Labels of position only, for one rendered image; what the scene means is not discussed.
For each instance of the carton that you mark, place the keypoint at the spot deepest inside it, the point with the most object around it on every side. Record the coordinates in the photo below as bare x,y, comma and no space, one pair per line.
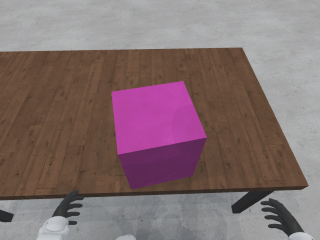
159,135

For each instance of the right robot hand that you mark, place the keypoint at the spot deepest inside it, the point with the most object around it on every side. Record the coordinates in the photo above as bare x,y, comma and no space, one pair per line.
289,224

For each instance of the robot left forearm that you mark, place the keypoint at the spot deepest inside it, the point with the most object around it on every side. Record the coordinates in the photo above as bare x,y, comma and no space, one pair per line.
55,228

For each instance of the left robot hand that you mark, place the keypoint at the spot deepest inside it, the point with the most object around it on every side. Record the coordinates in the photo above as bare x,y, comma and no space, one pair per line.
65,205

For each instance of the table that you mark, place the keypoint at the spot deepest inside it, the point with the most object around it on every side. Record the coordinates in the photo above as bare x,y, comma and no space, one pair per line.
57,127

